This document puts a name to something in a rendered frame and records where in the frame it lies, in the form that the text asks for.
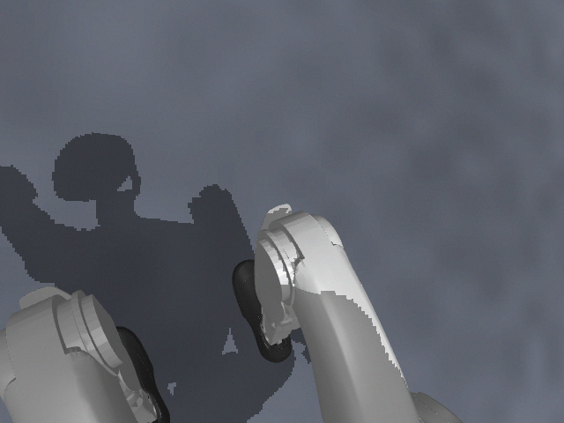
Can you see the right robot hand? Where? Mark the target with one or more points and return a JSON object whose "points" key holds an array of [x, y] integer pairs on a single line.
{"points": [[431, 411]]}

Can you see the right robot foot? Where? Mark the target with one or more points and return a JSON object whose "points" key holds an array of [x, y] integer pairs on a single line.
{"points": [[244, 289]]}

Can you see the left robot foot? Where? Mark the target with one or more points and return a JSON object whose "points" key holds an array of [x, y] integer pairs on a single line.
{"points": [[144, 370]]}

